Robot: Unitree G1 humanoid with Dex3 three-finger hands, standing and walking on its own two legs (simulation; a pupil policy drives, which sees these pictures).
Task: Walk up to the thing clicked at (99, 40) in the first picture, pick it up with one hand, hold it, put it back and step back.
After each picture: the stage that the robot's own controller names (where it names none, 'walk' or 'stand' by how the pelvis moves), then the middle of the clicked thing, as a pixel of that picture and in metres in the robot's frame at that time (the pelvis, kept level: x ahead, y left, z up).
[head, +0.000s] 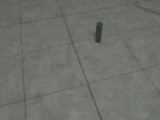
stand; (98, 33) +1.41 -0.16 -0.66
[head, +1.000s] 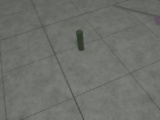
walk; (80, 40) +1.29 +0.14 -0.63
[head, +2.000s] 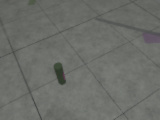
walk; (60, 74) +0.80 +0.27 -0.64
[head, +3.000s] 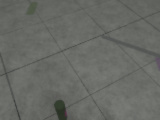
walk; (61, 111) +0.47 +0.19 -0.62
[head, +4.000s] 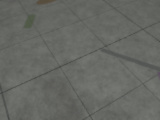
stand; out of the picture +0.32 +0.21 -0.65
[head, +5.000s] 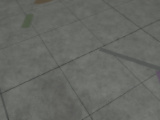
stand; out of the picture +0.32 +0.20 -0.66
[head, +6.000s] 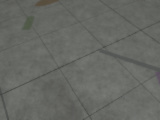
stand; out of the picture +0.33 +0.21 -0.66
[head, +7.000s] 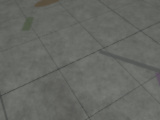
stand; out of the picture +0.32 +0.21 -0.66
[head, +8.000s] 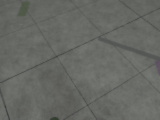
go down; out of the picture +0.33 +0.20 -0.65
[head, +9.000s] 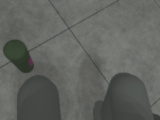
go down; (21, 59) +0.41 +0.24 -0.24
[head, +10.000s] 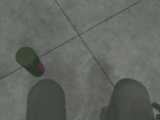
close in; (32, 64) +0.41 +0.23 -0.26
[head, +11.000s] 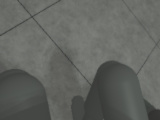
close in; out of the picture +0.39 +0.27 -0.16
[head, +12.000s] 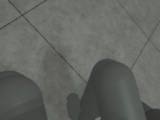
close; out of the picture +0.39 +0.28 -0.16
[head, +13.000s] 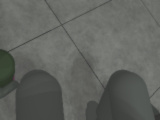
lift; (0, 74) +0.31 +0.26 -0.10
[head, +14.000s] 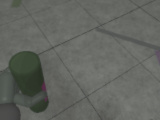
lift; (33, 87) +0.31 +0.17 +0.05
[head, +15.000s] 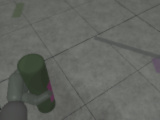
hold; (40, 87) +0.32 +0.16 +0.02
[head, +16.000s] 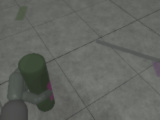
hold; (40, 86) +0.32 +0.16 +0.03
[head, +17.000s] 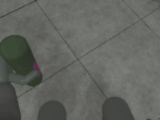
crouch; (25, 66) +0.39 +0.19 -0.05
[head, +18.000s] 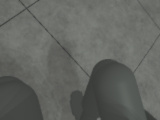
lower; out of the picture +0.40 +0.27 -0.17
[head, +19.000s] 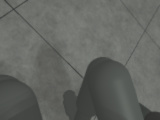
lower; out of the picture +0.40 +0.29 -0.16
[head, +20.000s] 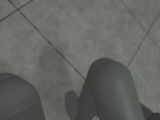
lower; out of the picture +0.39 +0.29 -0.16
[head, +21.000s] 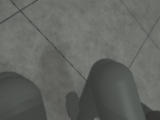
lower; out of the picture +0.38 +0.29 -0.16
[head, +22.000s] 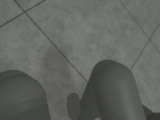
loosen; out of the picture +0.38 +0.28 -0.16
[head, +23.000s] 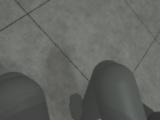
withdraw; out of the picture +0.38 +0.27 -0.16
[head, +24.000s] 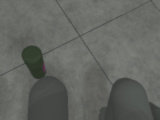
walk; (35, 64) +0.41 +0.23 -0.24
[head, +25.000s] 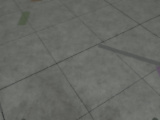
stand; out of the picture +0.32 +0.19 -0.59
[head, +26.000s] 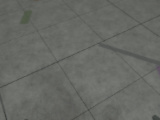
stand; out of the picture +0.34 +0.20 -0.60
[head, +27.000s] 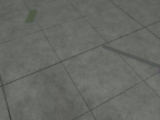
stand; out of the picture +0.34 +0.19 -0.63
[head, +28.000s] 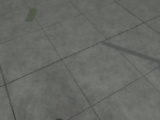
walk; out of the picture +0.35 +0.19 -0.65
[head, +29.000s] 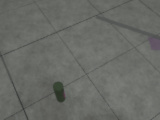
walk; (59, 92) +0.52 +0.17 -0.64
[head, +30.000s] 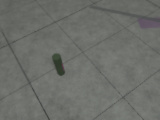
walk; (59, 65) +0.82 +0.29 -0.63
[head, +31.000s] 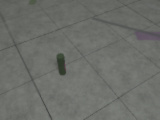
stand; (61, 64) +0.97 +0.22 -0.64
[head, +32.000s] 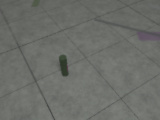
stand; (64, 66) +0.98 +0.21 -0.66
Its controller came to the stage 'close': yes
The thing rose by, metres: 0.68
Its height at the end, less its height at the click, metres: +0.00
